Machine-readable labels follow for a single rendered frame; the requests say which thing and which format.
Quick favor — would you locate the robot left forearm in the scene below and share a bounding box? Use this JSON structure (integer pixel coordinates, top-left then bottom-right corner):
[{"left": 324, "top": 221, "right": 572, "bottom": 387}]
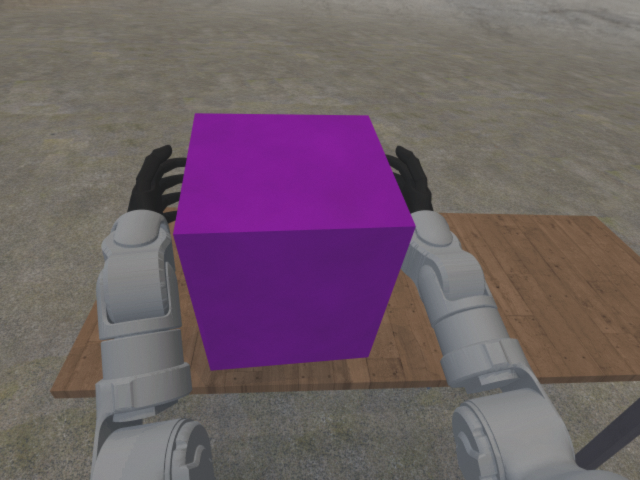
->
[{"left": 90, "top": 210, "right": 192, "bottom": 480}]

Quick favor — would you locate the left robot hand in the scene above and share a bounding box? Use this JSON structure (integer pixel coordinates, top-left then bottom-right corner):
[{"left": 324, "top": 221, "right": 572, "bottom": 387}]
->
[{"left": 127, "top": 145, "right": 187, "bottom": 223}]

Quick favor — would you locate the robot right forearm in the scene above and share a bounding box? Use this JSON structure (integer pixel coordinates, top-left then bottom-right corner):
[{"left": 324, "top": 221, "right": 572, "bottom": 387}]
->
[{"left": 401, "top": 210, "right": 575, "bottom": 460}]

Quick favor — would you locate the table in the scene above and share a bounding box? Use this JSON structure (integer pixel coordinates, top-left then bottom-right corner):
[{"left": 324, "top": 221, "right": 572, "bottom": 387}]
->
[{"left": 50, "top": 207, "right": 640, "bottom": 470}]

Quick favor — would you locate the right robot upper arm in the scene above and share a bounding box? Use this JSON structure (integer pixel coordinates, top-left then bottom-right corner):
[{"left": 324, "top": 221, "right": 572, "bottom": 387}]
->
[{"left": 452, "top": 388, "right": 629, "bottom": 480}]

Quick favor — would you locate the carton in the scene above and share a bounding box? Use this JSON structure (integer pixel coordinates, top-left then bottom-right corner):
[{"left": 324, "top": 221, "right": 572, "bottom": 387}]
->
[{"left": 173, "top": 113, "right": 416, "bottom": 371}]

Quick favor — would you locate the right robot hand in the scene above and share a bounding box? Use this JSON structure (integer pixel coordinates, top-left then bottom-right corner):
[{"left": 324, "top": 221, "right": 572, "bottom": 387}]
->
[{"left": 385, "top": 146, "right": 433, "bottom": 214}]

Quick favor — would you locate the left robot upper arm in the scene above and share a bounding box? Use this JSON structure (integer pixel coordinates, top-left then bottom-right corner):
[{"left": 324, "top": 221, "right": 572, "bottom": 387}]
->
[{"left": 92, "top": 418, "right": 215, "bottom": 480}]

